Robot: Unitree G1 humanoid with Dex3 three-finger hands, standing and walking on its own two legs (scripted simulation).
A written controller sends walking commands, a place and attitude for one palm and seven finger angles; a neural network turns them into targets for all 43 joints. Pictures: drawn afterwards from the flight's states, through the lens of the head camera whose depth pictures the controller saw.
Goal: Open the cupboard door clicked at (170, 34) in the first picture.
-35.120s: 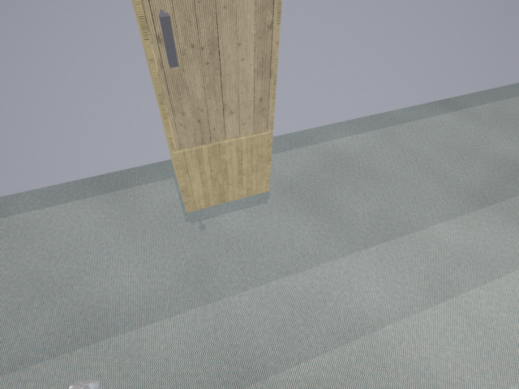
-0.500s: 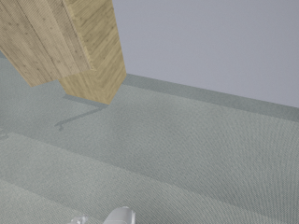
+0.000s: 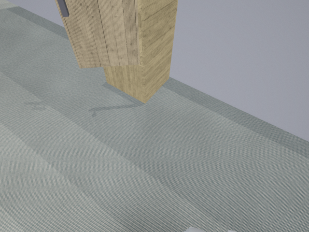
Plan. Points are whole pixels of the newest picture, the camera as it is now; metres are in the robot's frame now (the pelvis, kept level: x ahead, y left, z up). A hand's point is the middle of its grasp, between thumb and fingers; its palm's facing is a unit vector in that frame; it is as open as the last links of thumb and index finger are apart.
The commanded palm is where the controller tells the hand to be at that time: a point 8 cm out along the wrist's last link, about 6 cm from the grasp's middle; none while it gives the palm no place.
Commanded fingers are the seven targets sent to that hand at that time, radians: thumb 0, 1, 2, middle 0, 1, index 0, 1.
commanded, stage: turn to face it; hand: left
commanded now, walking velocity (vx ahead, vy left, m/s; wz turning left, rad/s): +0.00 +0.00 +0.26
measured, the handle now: out of the picture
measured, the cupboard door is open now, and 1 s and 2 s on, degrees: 42 42 42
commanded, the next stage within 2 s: take the last steps up to it in 0.10 s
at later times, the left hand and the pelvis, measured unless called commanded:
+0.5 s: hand out of the picture -0.02 +0.16 -0.16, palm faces +0.27 -0.94 -0.21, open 7.3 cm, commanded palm none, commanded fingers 0.00 0.90 0.90 -0.20 -0.30 -0.20 -0.30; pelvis +0.02 -0.01 +0.01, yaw +11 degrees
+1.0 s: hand (75, 194) +0.23 +0.27 -0.16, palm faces +0.17 -0.97 -0.19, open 7.4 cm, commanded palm none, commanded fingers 0.00 0.90 0.90 -0.20 -0.30 -0.20 -0.30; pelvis +0.16 +0.08 +0.00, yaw +9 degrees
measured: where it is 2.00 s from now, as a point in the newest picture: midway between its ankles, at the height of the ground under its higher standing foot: (134, 179)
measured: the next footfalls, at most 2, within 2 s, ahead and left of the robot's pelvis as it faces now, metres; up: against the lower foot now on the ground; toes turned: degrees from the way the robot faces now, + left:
right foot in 0.12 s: +0.03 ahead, -0.14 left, +0.00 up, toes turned -3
left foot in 0.62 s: +0.08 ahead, +0.17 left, +0.00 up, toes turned +19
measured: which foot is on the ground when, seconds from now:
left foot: down 0.00-0.12, up 0.14-0.60, down 0.62-1.00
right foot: up 0.00-0.10, down 0.12-0.62, up 0.64-1.00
